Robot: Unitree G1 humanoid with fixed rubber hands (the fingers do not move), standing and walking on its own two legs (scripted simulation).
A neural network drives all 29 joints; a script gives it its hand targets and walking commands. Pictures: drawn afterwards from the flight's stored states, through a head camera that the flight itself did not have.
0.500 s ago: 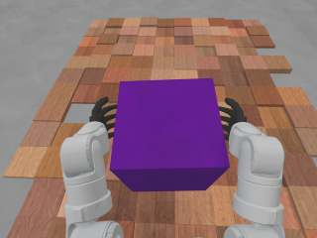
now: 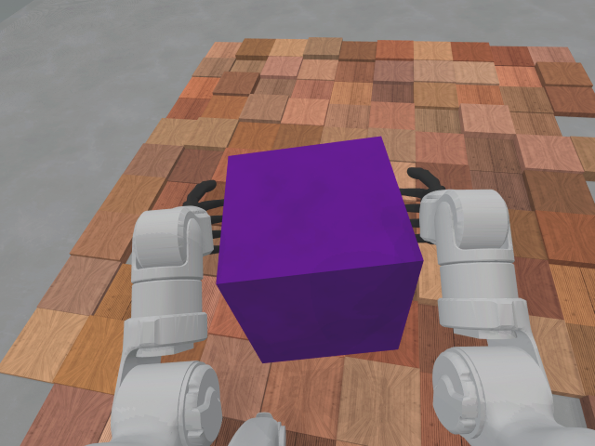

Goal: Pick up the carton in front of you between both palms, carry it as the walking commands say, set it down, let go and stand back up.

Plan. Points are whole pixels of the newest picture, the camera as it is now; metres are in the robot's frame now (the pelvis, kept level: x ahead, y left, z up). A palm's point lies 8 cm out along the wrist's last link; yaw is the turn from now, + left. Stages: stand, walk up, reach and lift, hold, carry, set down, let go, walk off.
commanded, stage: carry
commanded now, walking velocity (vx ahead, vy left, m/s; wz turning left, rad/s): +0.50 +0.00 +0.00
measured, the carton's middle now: (317, 257) +0.37 +0.01 +0.02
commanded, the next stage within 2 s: none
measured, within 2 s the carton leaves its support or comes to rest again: neither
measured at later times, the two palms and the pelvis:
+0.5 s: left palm (264, 54) +0.73 +0.11 +0.15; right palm (437, 53) +0.69 -0.19 +0.15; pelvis +0.33 +0.00 +0.00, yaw -2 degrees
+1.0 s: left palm (278, 15) +0.96 +0.10 +0.12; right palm (410, 2) +0.98 -0.20 +0.12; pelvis +0.65 -0.06 +0.01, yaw +1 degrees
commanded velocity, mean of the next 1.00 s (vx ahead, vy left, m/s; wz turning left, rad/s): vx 0.47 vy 0.00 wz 0.00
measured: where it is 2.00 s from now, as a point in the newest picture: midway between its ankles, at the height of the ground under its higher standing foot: (338, 258)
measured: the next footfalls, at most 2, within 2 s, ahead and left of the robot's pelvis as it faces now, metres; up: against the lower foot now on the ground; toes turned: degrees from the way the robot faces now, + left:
left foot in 0.22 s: +0.35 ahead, +0.06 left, +0.00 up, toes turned +4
right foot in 0.66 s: +0.62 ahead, -0.13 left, +0.00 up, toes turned -6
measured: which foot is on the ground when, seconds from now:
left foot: up 0.00-0.20, down 0.22-0.66, up 0.68-1.00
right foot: down 0.00-0.24, up 0.26-0.64, down 0.66-1.00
